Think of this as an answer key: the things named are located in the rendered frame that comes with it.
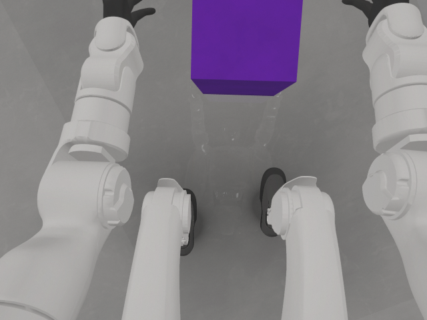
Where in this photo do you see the right robot hand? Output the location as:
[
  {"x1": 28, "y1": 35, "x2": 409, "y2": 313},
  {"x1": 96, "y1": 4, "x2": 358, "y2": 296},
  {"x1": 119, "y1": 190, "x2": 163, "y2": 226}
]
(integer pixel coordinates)
[{"x1": 342, "y1": 0, "x2": 409, "y2": 27}]

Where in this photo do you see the left robot upper arm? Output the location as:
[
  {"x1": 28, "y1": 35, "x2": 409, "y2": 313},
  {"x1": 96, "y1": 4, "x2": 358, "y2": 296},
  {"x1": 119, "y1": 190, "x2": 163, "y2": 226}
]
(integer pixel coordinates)
[{"x1": 0, "y1": 161, "x2": 134, "y2": 320}]

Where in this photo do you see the carton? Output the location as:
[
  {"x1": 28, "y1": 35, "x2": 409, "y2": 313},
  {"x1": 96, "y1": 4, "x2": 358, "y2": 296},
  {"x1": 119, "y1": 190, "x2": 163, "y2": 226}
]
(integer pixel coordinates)
[{"x1": 191, "y1": 0, "x2": 303, "y2": 96}]

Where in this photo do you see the right robot forearm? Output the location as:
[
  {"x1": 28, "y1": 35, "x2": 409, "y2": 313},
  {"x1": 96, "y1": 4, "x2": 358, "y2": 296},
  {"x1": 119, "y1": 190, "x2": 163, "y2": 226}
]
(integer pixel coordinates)
[{"x1": 362, "y1": 3, "x2": 427, "y2": 154}]

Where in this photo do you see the left robot forearm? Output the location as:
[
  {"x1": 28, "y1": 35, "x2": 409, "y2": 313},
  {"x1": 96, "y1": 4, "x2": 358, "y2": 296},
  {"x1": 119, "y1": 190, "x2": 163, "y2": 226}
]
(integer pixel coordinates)
[{"x1": 37, "y1": 17, "x2": 143, "y2": 216}]

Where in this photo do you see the right robot upper arm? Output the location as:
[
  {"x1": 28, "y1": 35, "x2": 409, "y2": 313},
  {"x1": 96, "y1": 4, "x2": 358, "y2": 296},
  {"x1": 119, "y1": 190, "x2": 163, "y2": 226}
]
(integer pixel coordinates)
[{"x1": 362, "y1": 149, "x2": 427, "y2": 320}]

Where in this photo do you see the robot right thigh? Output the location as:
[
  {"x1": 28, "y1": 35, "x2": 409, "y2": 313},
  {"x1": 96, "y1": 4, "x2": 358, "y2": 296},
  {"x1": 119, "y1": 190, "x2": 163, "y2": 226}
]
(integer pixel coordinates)
[{"x1": 274, "y1": 185, "x2": 348, "y2": 320}]

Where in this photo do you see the right robot foot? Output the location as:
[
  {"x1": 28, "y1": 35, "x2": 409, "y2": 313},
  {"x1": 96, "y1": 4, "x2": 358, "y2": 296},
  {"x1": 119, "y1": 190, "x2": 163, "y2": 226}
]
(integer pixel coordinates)
[{"x1": 260, "y1": 167, "x2": 286, "y2": 237}]

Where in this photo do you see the left robot hand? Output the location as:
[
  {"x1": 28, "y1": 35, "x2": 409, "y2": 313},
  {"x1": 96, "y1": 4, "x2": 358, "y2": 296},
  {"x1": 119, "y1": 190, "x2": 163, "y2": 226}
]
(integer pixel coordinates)
[{"x1": 103, "y1": 0, "x2": 155, "y2": 28}]

